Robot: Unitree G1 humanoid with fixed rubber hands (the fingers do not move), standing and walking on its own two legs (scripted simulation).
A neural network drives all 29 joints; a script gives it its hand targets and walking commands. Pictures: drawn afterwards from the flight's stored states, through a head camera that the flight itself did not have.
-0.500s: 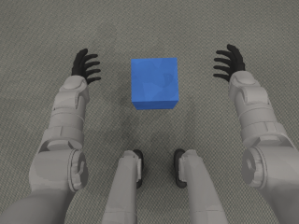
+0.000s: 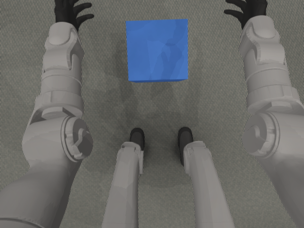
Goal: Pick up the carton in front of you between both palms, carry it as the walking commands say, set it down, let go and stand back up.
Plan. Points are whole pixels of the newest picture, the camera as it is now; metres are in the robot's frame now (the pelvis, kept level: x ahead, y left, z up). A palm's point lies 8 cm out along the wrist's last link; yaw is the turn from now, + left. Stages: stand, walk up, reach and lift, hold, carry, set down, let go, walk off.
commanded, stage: reach and lift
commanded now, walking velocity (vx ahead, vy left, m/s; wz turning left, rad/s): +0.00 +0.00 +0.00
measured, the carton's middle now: (157, 56) +0.52 +0.02 -0.51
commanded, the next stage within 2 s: none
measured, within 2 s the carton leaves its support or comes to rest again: leaves its support in 1.60 s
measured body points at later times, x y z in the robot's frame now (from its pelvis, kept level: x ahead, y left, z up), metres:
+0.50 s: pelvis -0.06 +0.00 -0.22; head +0.32 +0.01 +0.01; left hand +0.52 +0.20 -0.39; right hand +0.53 -0.17 -0.39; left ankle +0.05 +0.12 -0.60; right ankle +0.05 -0.13 -0.60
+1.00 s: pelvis -0.05 +0.00 -0.27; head +0.33 +0.00 -0.04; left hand +0.53 +0.19 -0.45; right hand +0.53 -0.16 -0.45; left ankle +0.05 +0.12 -0.60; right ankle +0.05 -0.13 -0.60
